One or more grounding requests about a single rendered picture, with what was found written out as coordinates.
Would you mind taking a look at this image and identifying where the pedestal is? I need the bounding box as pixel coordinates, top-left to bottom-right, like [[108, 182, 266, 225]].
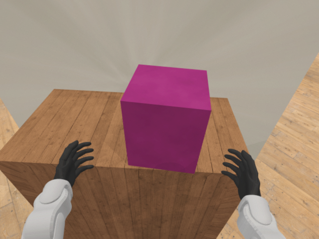
[[0, 89, 249, 239]]

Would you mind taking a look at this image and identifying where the carton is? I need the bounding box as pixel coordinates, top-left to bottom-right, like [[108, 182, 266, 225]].
[[120, 64, 211, 174]]

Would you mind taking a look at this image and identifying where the robot left forearm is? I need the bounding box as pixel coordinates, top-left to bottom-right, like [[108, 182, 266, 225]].
[[21, 179, 73, 239]]

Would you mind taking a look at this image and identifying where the robot right hand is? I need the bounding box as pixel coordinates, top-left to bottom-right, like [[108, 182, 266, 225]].
[[221, 149, 261, 200]]

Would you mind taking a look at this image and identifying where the robot right forearm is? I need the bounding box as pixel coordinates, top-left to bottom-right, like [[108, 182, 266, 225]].
[[237, 195, 286, 239]]

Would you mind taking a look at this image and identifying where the robot left hand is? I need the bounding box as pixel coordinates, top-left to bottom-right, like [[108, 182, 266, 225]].
[[54, 140, 94, 187]]

